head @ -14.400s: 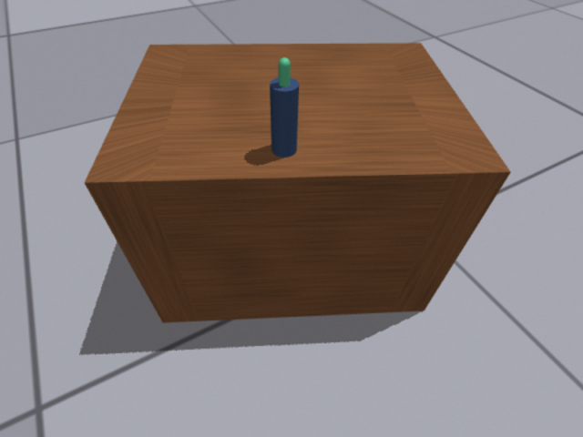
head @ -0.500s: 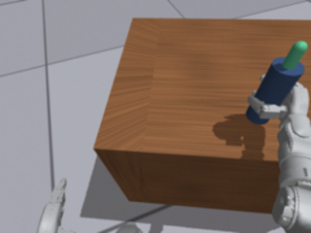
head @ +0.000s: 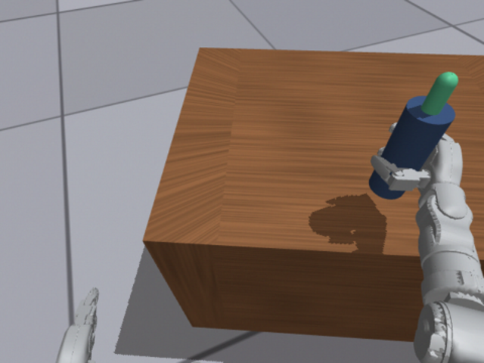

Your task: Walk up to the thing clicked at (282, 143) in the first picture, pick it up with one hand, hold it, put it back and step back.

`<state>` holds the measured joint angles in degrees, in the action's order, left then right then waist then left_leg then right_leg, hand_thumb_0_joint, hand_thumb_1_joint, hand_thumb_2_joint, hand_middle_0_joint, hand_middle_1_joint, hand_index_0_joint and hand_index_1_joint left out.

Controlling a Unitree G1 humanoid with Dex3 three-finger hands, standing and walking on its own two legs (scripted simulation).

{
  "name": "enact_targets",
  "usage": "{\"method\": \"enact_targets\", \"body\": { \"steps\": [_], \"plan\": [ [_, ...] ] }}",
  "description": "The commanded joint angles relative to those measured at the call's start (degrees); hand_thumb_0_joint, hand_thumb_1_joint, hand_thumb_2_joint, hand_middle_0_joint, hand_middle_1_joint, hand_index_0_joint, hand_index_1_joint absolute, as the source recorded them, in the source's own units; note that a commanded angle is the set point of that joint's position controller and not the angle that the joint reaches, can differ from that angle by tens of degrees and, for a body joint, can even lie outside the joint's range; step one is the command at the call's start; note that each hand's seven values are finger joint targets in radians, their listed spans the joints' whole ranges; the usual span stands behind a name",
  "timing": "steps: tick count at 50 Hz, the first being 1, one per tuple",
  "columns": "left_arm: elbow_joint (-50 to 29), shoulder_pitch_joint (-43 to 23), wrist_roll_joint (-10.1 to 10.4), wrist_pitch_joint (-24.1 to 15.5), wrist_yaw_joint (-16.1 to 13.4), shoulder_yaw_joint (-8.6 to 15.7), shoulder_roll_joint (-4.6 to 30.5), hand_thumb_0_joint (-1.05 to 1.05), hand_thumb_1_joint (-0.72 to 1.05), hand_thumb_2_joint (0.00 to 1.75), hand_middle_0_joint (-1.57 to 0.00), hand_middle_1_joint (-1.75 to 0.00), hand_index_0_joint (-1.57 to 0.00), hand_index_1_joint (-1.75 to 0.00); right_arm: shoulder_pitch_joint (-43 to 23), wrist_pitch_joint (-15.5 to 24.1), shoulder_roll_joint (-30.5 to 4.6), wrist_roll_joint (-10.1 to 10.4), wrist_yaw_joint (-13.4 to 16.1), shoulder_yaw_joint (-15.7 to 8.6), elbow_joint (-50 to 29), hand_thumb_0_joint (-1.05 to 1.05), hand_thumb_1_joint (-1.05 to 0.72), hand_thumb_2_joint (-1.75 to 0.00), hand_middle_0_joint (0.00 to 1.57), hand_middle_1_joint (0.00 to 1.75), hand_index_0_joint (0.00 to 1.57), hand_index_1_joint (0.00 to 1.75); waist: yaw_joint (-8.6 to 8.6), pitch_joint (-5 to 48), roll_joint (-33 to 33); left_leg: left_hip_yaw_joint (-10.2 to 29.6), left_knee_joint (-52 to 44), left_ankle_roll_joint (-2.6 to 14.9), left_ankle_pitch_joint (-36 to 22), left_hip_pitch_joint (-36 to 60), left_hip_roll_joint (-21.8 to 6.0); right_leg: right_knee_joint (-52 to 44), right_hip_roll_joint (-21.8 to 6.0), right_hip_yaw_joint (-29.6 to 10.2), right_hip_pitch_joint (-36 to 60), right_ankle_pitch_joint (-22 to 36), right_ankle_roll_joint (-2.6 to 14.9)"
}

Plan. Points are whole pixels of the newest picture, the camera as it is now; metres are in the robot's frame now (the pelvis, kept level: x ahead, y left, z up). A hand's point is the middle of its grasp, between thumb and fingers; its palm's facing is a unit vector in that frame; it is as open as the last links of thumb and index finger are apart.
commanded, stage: lift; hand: right
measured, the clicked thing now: (412, 140) +0.44 -0.23 +0.15
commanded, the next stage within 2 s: hold in 1.14 s
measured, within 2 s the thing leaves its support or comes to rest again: neither
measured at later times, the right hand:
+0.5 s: hand (413, 146) +0.38 -0.20 +0.19, palm faces +0.21 +0.98 -0.01, open 8.8 cm
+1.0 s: hand (426, 143) +0.34 -0.18 +0.23, palm faces +0.21 +0.98 -0.02, open 8.8 cm
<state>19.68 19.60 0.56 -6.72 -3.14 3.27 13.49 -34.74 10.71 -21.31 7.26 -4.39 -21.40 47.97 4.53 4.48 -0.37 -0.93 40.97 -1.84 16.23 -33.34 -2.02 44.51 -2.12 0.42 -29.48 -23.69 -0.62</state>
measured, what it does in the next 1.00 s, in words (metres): stands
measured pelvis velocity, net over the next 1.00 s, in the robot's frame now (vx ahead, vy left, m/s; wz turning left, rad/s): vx -0.01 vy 0.01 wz -0.02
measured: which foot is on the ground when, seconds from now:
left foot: down 0.00-1.00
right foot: down 0.00-1.00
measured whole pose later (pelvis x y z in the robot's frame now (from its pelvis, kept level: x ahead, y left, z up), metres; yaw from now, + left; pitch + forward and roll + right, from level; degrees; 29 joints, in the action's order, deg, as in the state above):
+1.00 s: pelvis -0.01 +0.01 +0.02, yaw -1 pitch -2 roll +0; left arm 32.4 14.7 1.7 -7.4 -4.0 5.4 13.0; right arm -20.2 -22.3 -14.5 11.4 0.7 -15.4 2.6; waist 0.0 2.1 -3.7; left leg -1.9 30.2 -1.4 12.2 -15.8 -2.7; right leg 31.1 -1.3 -0.1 -11.3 -17.7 -1.0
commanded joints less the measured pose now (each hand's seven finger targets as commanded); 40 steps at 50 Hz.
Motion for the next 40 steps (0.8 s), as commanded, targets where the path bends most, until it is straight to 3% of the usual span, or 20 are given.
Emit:
{"method": "enact_targets", "body": {
  "steps": [1, 3, 4, 6, 7, 8, 9, 11, 13, 15, 16, 19, 21, 25, 27, 31, 33, 34, 37, 40],
  "plan": [
    [-9.14, -4.64, 0.17, -3.09, -1.54, 5.26, 10.35, 0.0, -0.54, 0.04, -0.05, -0.06, -0.06, -0.05, -33.0, 5.19, -21.67, 1.65, 1.18, -5.12, -27.6, 0.0, -0.33, -1.31, 1.3, 1.42, 1.33, 1.42, -2.12, 27.04, -6.77, -1.23, -4.03, 2.02, -14.41, 15.86, 2.07, -8.05, 1.3, -0.17, 11.2, 19.71, 0.05],
    [-6.06, -1.36, 0.14, -2.9, -1.32, 4.27, 7.57, 0.0, -0.53, 0.04, -0.05, -0.06, -0.06, -0.05, -25.98, 3.11, -11.83, 2.14, 0.95, 0.32, -23.4, 0.0, -0.32, -1.31, 1.3, 1.42, 1.33, 1.42, -1.14, 21.04, -5.85, -1.66, -4.71, 2.06, -14.31, 14.92, 2.2, -9.1, 1.38, -0.2, 11.31, 19.8, -0.18],
    [-6.9, -2.07, 0.37, -3.19, -1.44, 4.91, 8.35, 0.0, -0.53, 0.04, -0.05, -0.06, -0.06, -0.05, -26.28, 2.81, -9.86, 2.95, 0.8, 1.39, -26.39, 0.0, -0.31, -1.3, 1.29, 1.42, 1.33, 1.42, -0.94, 21.58, -5.7, -1.89, -4.94, 1.99, -14.61, 14.93, 2.34, -9.45, 1.05, -0.55, 12.74, 21.25, -0.36],
    [-6.75, -4.21, 0.65, -3.35, -1.68, 3.46, 7.36, 0.0, -0.55, 0.05, -0.05, -0.05, -0.05, -0.05, -23.66, 1.61, -13.63, 2.84, 1.79, -0.98, -28.42, 0.0, -0.34, -1.28, 1.29, 1.4, 1.32, 1.4, -3.07, 21.27, -4.29, -2.14, -5.45, 1.88, -14.9, 17.69, 2.07, -9.8, 1.41, -0.05, 11.45, 20.65, 0.02],
    [-5.34, -2.56, 0.52, -2.97, -1.82, 3.93, 7.72, 0.0, -0.54, 0.05, -0.05, -0.05, -0.05, -0.05, -23.53, 1.13, -13.97, 2.72, 2.2, -1.28, -29.67, 0.0, -0.34, -1.3, 1.31, 1.42, 1.34, 1.42, -2.6, 20.95, -3.91, -2.01, -5.65, 2.0, -15.3, 18.07, 2.04, -10.28, 1.41, 0.01, 11.43, 20.7, 0.09],
    [-5.74, -4.02, 0.61, -2.86, -1.72, 2.89, 6.34, 0.0, -0.54, 0.04, -0.05, -0.05, -0.05, -0.05, -22.75, 0.5, -13.17, 2.87, 2.47, -0.87, -31.45, 0.0, -0.34, -1.31, 1.32, 1.43, 1.35, 1.43, -3.47, 20.86, -4.63, -1.99, -5.87, 2.06, -16.08, 19.42, 1.87, -10.69, 1.52, 0.12, 11.73, 21.62, -0.02],
    [-5.15, -5.74, 0.61, -2.99, -1.71, 3.06, 5.79, 0.0, -0.54, 0.04, -0.05, -0.05, -0.05, -0.05, -23.34, -0.36, -8.93, 3.24, 2.34, 2.29, -33.09, 0.0, -0.32, -1.31, 1.31, 1.43, 1.35, 1.43, -2.84, 20.52, -5.85, -1.84, -6.12, 2.02, -16.38, 18.94, 1.73, -10.68, 1.69, 0.42, 12.96, 21.54, 0.02],
    [-4.73, -5.37, 0.77, -2.97, -2.47, 5.42, 8.5, 0.0, -0.54, 0.04, -0.05, -0.05, -0.05, -0.05, -21.32, -2.46, -10.02, 3.76, 2.84, 1.3, -34.53, 0.0, -0.34, -1.3, 1.31, 1.42, 1.34, 1.42, -2.19, 19.4, -3.57, -2.2, -6.67, 1.87, -16.93, 18.32, 2.04, -11.5, 1.12, -0.07, 14.72, 22.7, -0.01],
    [-1.47, -3.69, 0.77, -2.3, -2.38, 3.93, 6.58, 0.0, -0.55, 0.05, -0.05, -0.05, -0.05, -0.05, -20.12, -4.32, -10.68, 3.76, 3.12, 0.81, -37.06, 0.0, -0.38, -1.32, 1.34, 1.44, 1.37, 1.44, -3.29, 17.12, -2.97, -2.14, -7.73, 1.73, -15.43, 19.6, 1.6, -12.44, 1.66, 0.43, 13.22, 19.61, 0.29],
    [-6.12, -7.94, 0.97, -2.84, -2.52, 1.79, 4.36, 0.0, -0.55, 0.05, -0.04, -0.05, -0.04, -0.05, -20.44, -6.0, -7.64, 4.08, 3.34, 2.88, -40.84, 0.0, -0.34, -1.32, 1.33, 1.45, 1.37, 1.45, -3.27, 18.02, -2.0, -2.0, -8.49, 1.4, -15.22, 20.96, 1.38, -12.78, 1.78, 0.76, 14.35, 18.68, 0.58],
    [-4.24, -5.91, 0.86, -2.51, -2.87, 4.18, 6.73, 0.0, -0.54, 0.04, -0.04, -0.05, -0.05, -0.05, -18.61, -7.22, -8.57, 4.29, 3.59, 1.86, -40.11, 0.0, -0.34, -1.31, 1.33, 1.44, 1.36, 1.44, -2.66, 17.09, -1.28, -2.06, -9.12, 1.34, -14.81, 20.81, 1.42, -13.37, 1.79, 0.77, 14.37, 17.98, 0.72],
    [-2.7, -4.67, 0.91, -2.18, -2.47, 3.57, 5.99, 0.0, -0.54, 0.05, -0.04, -0.05, -0.04, -0.05, -16.9, -10.11, -7.73, 4.4, 3.36, 2.36, -42.87, 0.0, -0.33, -1.31, 1.33, 1.44, 1.36, 1.44, -3.08, 14.45, -1.77, -2.39, -9.93, 1.36, -14.44, 19.96, 1.45, -14.63, 1.75, 0.65, 15.17, 18.05, 0.66],
    [-2.23, -6.26, 0.82, -2.17, -2.83, 6.34, 8.66, 0.0, -0.54, 0.04, -0.04, -0.05, -0.04, -0.05, -17.58, -11.66, -8.77, 4.6, 3.65, 1.6, -45.49, 0.0, -0.31, -1.31, 1.32, 1.44, 1.35, 1.44, -2.74, 14.06, -0.88, -2.28, -10.85, 1.19, -13.04, 19.9, 1.28, -15.1, 1.99, 0.82, 15.93, 16.14, 0.86],
    [-1.11, -6.86, 0.99, -2.51, -2.27, 3.73, 5.15, 0.0, -0.55, 0.05, -0.04, -0.05, -0.04, -0.05, -17.14, -14.46, -7.31, 4.83, 3.87, 2.03, -49.85, 0.0, -0.3, -1.31, 1.32, 1.44, 1.35, 1.44, -3.9, 14.63, -1.64, -2.41, -11.1, 1.34, -15.24, 21.65, 1.15, -15.14, 2.04, 0.76, 17.21, 18.88, 0.65],
    [-1.37, -8.07, 0.84, -2.79, -2.62, 6.74, 8.57, 0.0, -0.54, 0.05, -0.04, -0.05, -0.04, -0.05, -16.6, -16.12, -7.83, 4.75, 4.14, 1.59, -50.7, 0.0, -0.31, -1.3, 1.32, 1.43, 1.35, 1.43, -3.53, 15.41, -0.04, -2.58, -11.37, 1.26, -15.88, 22.45, 1.26, -15.6, 1.89, 0.47, 18.07, 19.45, 0.8],
    [-0.42, -11.45, 1.16, -2.95, -1.91, 1.67, 3.07, 0.0, -0.55, 0.05, -0.04, -0.05, -0.04, -0.05, -15.71, -18.38, -5.69, 4.77, 4.23, 3.01, -54.76, 0.0, -0.33, -1.31, 1.33, 1.44, 1.36, 1.44, -4.93, 13.07, -2.28, -2.66, -12.61, 1.46, -11.46, 22.61, 1.24, -16.96, 2.03, 0.47, 16.87, 15.66, 0.72],
    [0.3, -9.96, 0.84, -2.98, -2.21, 4.69, 6.58, 0.0, -0.55, 0.05, -0.04, -0.05, -0.04, -0.05, -14.48, -20.1, -6.36, 4.81, 4.45, 2.17, -55.61, 0.0, -0.31, -1.32, 1.33, 1.45, 1.37, 1.45, -4.24, 14.09, -1.1, -2.7, -13.16, 1.35, -11.65, 23.44, 1.26, -17.38, 2.1, 0.55, 17.93, 15.49, 0.93],
    [0.11, -10.28, 0.94, -3.07, -1.95, 3.26, 5.45, 0.0, -0.54, 0.04, -0.04, -0.05, -0.04, -0.05, -14.35, -20.73, -6.39, 4.82, 4.52, 2.06, -56.68, 0.0, -0.32, -1.32, 1.33, 1.45, 1.36, 1.45, -4.45, 13.22, -1.04, -2.71, -13.3, 1.24, -11.92, 23.26, 1.15, -17.09, 2.26, 0.67, 17.97, 15.76, 1.01],
    [2.02, -10.02, 1.09, -3.07, -1.97, 5.6, 7.4, 0.0, -0.54, 0.04, -0.04, -0.05, -0.04, -0.05, -13.81, -22.76, -6.79, 5.09, 4.97, 1.35, -57.78, 0.0, -0.34, -1.31, 1.33, 1.44, 1.36, 1.44, -4.45, 13.14, -1.94, -3.01, -13.11, 1.49, -14.33, 23.67, 1.35, -17.41, 2.02, 0.34, 19.09, 18.81, 0.7],
    [1.05, -10.23, 1.24, -3.2, -1.71, 4.47, 6.27, 0.0, -0.55, 0.05, -0.04, -0.05, -0.04, -0.05, -13.63, -24.39, -5.9, 5.23, 5.04, 1.51, -59.66, 0.0, -0.33, -1.31, 1.33, 1.44, 1.36, 1.44, -4.31, 11.7, -0.35, -3.37, -13.98, 1.38, -12.3, 23.35, 1.53, -18.06, 1.88, 0.12, 18.94, 16.94, 0.87]
  ]
}}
